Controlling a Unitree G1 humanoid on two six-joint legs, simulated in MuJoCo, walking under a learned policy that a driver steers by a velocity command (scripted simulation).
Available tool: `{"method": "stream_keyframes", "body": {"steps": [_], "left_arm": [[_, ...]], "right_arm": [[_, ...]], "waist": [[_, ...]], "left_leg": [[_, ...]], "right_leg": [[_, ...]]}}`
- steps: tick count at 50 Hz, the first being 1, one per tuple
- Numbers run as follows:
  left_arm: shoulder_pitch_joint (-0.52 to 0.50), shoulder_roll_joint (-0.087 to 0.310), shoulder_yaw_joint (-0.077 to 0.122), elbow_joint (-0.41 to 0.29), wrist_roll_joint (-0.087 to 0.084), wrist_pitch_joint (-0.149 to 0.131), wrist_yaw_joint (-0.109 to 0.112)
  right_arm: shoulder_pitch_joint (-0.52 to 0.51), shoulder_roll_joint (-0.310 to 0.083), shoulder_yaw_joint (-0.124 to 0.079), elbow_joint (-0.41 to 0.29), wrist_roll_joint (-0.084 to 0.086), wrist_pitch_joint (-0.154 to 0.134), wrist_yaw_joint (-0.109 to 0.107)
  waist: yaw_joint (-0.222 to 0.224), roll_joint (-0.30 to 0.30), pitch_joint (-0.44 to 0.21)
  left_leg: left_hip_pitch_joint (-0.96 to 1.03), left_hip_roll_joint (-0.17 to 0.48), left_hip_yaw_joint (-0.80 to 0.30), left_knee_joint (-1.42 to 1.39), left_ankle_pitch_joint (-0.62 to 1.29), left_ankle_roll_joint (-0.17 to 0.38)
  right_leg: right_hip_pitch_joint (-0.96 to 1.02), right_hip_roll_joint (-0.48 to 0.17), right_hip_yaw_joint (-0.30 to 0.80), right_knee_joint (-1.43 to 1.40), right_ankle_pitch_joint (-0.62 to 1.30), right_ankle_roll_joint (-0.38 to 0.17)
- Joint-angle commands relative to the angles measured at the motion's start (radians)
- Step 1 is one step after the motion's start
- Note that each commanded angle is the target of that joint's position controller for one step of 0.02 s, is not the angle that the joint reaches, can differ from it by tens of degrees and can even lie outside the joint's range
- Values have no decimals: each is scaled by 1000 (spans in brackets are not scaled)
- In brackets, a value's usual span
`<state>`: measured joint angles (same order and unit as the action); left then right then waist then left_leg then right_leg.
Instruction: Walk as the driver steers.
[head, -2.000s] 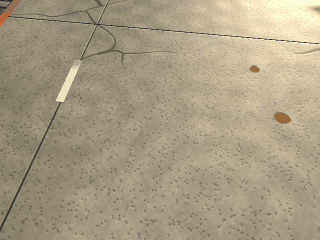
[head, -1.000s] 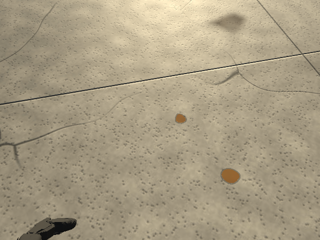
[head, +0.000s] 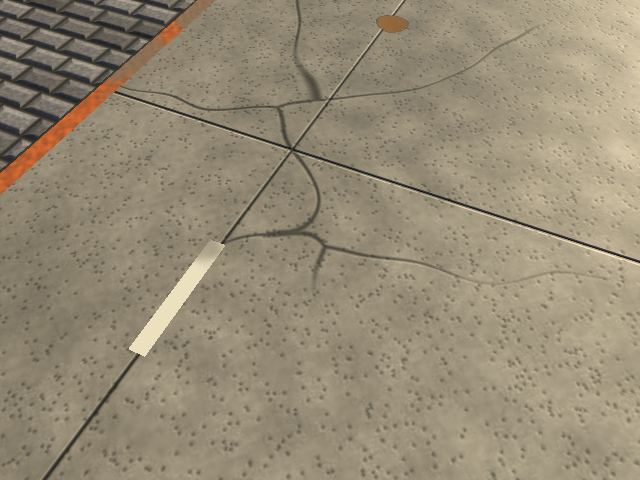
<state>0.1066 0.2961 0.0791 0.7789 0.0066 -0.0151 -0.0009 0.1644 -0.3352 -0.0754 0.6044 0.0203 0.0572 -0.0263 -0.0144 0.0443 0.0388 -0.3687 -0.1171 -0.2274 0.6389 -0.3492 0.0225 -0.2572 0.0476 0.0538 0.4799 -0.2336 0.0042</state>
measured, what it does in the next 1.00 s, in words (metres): steps on the spot: left foot, then right foot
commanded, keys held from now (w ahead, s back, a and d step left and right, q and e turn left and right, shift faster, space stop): q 0.44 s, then no key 0.10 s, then e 0.46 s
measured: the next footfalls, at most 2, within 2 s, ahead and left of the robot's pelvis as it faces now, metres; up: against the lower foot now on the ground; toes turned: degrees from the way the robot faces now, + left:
left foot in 0.40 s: +0.01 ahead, +0.17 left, +0.00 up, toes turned +4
right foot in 0.80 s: +0.07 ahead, -0.07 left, +0.00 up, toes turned +14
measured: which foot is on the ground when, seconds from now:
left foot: up 0.00-0.38, down 0.40-1.00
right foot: down 0.00-0.40, up 0.42-0.78, down 0.80-1.00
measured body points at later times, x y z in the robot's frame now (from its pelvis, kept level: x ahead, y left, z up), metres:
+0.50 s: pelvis -0.01 +0.05 +0.00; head +0.02 +0.09 +0.45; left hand +0.04 +0.37 -0.12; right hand +0.23 -0.18 -0.07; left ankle -0.03 +0.14 -0.73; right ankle -0.01 -0.11 -0.67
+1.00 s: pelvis +0.00 +0.06 +0.00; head +0.03 +0.06 +0.45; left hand +0.06 +0.37 -0.11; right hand +0.21 -0.19 -0.10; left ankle -0.05 +0.16 -0.71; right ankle +0.03 -0.08 -0.73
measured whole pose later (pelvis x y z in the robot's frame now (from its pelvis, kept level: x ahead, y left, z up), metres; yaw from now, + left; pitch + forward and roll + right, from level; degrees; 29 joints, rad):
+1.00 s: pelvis +0.00 +0.06 +0.00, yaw +9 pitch +1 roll +1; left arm 0.20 0.31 0.06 0.75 -0.01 0.01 0.02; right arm 0.13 -0.30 -0.07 0.69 0.00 0.02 -0.03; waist 0.02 0.00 0.06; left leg -0.33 -0.06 -0.02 0.76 -0.52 0.01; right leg -0.30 -0.01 0.10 0.56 -0.28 0.02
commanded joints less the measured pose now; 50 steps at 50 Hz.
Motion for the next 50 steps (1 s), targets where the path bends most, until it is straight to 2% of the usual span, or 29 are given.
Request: {"method": "stream_keyframes", "body": {"steps": [1, 2, 3, 4, 6, 9, 12, 16, 18, 19, 20, 21, 22, 23, 24, 25, 26, 31, 33, 35, 37, 39, 40, 41, 42, 43, 46, 48, 50], "left_arm": [[-11, 181, 40, -77, 27, -10, 8], [-56, 133, 26, -87, 16, -9, 14], [-76, 118, 20, -94, 5, -6, 20], [-76, 111, 16, -94, -6, -4, 25], [-41, 116, 14, -87, -1, 6, 35], [18, 145, 23, -78, 7, 21, 42], [3, 185, 36, -83, 0, 30, 30], [-2, 213, 46, -78, -21, 30, 12], [-22, 209, 46, -73, -42, 26, 9], [20, 175, 37, -54, -44, 21, 6], [58, 120, 22, -52, -10, 18, 2], [2, 73, 0, -118, 31, 15, 8], [-70, 129, 18, -128, 11, 15, 18], [-64, 149, 26, -123, -13, 20, 20], [-34, 152, 31, -99, -15, 24, 25], [-22, 160, 34, -85, -8, 28, 29], [-5, 156, 34, -75, -3, 30, 28], [37, 80, 2, -42, -11, 36, 15], [15, 74, -9, -47, -9, 36, 9], [12, 105, -5, -52, -16, 37, 8], [23, 130, 1, -59, -21, 34, 11], [49, 128, -1, -60, -14, 28, 10], [50, 146, 1, -68, -8, 25, 11], [48, 194, 11, -78, -7, 23, 13], [57, 212, 22, -66, -23, 24, 14], [62, 198, 23, -74, -30, 24, 13], [79, 193, 24, -86, -14, 18, 21], [92, 201, 28, -89, -9, 2, 20], [53, 215, 39, -93, -30, 9, 25]], "right_arm": [[55, -195, -64, -72, -13, -22, -6], [65, -204, -74, -49, -7, -18, -4], [83, -174, -71, -26, -7, -7, -7], [83, -151, -65, -26, -7, 1, -5], [47, -111, -51, -45, 6, 2, 2], [-21, -86, -35, -81, 6, -2, 8], [-30, -65, -21, -98, -3, -3, 20], [2, -85, -28, -101, 1, 6, 33], [59, -86, -36, -85, 0, 10, 39], [98, -111, -49, -70, -3, 10, 33], [143, -200, -76, -71, -1, 6, 19], [132, -290, -84, -106, -22, -9, 15], [155, -232, -70, -102, -46, -36, 28], [107, -195, -54, -90, -44, -53, 29], [46, -162, -47, -88, -28, -58, 23], [2, -131, -33, -90, -15, -57, 17], [-16, -119, -23, -92, -15, -56, 11], [-42, -29, 18, -57, -41, -63, 3], [-30, -40, 18, -27, -53, -64, 8], [-27, -66, 13, 0, -57, -64, 15], [-47, -96, 4, 15, -43, -59, 16], [-44, -106, -3, 32, -26, -54, 11], [-20, -104, -6, 43, -24, -55, 6], [8, -99, -10, 40, -37, -59, 0], [8, -85, -11, 27, -47, -60, -5], [-26, -72, -10, 22, -49, -58, -11], [-78, -10, -8, -5, -34, -43, -15], [-82, -18, -14, -15, -25, -46, -4], [-60, -28, -18, -8, -14, -56, 3]], "waist": [[-14, -228, -81], [-28, -186, -69], [-31, -166, -61], [-19, -170, -47], [7, -183, -40], [59, -204, -65], [64, -211, -85], [48, -223, -89], [1, -204, -93], [-11, -152, -107], [-7, 66, -129], [-1, 289, -133], [-73, 161, -194], [-37, 122, -147], [-8, 83, -120], [5, 78, -103], [18, 90, -108], [22, 86, -125], [-3, 100, -95], [-13, 98, -57], [-3, 86, -26], [21, 53, -26], [18, 21, -38], [-10, -60, -61], [-27, -159, -83], [-4, -189, -88], [27, -282, -85], [42, -270, -95], [24, -210, -104]], "left_leg": [[-204, 46, 37, 432, -258, -50], [-205, 55, 48, 494, -193, -65], [-216, 60, 61, 538, -141, -84], [-249, 67, 68, 577, -101, -101], [-255, 83, 126, 541, -59, -121], [-266, 127, 165, 399, -51, -140], [-149, 159, 215, 246, -57, -130], [-20, 147, 271, 66, -20, -88], [98, 126, 299, -125, 114, -38], [216, 110, 275, -220, 221, -1], [396, 253, 54, -270, 536, 64], [438, 500, -302, -257, 779, 274], [383, 512, -305, -291, 692, 354], [337, 457, -195, -299, 602, 301], [307, 392, -117, -299, 502, 238], [285, 361, -78, -297, 493, 203], [248, 337, -43, -298, 543, 196], [234, 292, 64, -316, 455, 177], [199, 298, 64, -334, 352, 182], [171, 318, 36, -341, 260, 193], [169, 333, 16, -318, 243, 195], [187, 326, 30, -272, 299, 170], [201, 303, 51, -239, 302, 138], [194, 247, 102, -175, 259, 99], [186, 170, 188, -134, 222, 56], [180, 123, 249, -64, 192, 20], [13, 43, 243, 91, -55, -10], [-92, 58, 172, 224, -279, -11], [-90, 89, 152, 123, -200, -27]], "right_leg": [[126, -444, 402, -189, 363, -278], [113, -379, 300, -174, 332, -237], [124, -321, 223, -165, 284, -202], [141, -311, 188, -160, 306, -202], [158, -280, 107, -171, 339, -212], [260, -312, 79, -169, 379, -235], [234, -332, 23, -165, 409, -234], [200, -356, -18, -128, 424, -212], [162, -346, -58, -49, 377, -160], [94, -312, -104, 42, 284, -101], [-104, -222, -197, 281, 18, -6], [-379, -70, -170, 525, -445, 69], [-387, -66, -20, 691, -463, 69], [-389, -93, 1, 726, -381, 52], [-380, -111, 6, 695, -293, 46], [-368, -116, 5, 665, -230, 52], [-319, -104, -8, 677, -175, 63], [-160, -125, -18, 409, -64, 89], [-83, -129, -32, 285, -78, 86], [-55, -119, -45, 222, -110, 75], [-59, -105, -59, 164, -116, 57], [-27, -96, -67, 39, 21, 33], [-5, -109, -38, 4, 167, 16], [20, -150, 21, 38, 399, -10], [8, -169, 79, 39, 417, -61], [-8, -199, 150, -5, 371, -103], [66, -301, 369, -103, 322, -224], [138, -346, 426, -118, 383, -263], [160, -306, 379, -91, 390, -215]]}}
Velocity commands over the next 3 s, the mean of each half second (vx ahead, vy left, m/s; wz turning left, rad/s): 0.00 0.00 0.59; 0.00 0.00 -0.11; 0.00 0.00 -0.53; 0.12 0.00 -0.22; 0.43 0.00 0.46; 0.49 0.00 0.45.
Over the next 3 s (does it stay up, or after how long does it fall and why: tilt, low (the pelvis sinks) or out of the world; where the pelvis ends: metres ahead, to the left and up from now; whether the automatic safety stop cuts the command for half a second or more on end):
stays up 0.55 0.09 0.01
